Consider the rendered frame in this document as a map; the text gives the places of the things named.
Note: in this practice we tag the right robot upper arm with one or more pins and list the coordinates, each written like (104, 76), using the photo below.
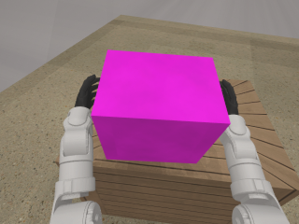
(246, 213)

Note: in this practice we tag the robot right forearm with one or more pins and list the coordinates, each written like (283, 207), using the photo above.
(249, 185)

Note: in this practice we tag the robot left forearm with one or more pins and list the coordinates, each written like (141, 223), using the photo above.
(76, 178)

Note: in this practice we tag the left robot hand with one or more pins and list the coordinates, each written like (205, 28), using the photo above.
(85, 94)

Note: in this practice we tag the carton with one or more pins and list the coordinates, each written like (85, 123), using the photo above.
(158, 107)

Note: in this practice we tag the pedestal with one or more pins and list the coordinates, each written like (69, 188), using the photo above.
(191, 193)

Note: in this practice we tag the right robot hand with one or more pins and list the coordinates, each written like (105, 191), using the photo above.
(229, 97)

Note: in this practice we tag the left robot upper arm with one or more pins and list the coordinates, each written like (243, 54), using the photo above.
(88, 212)

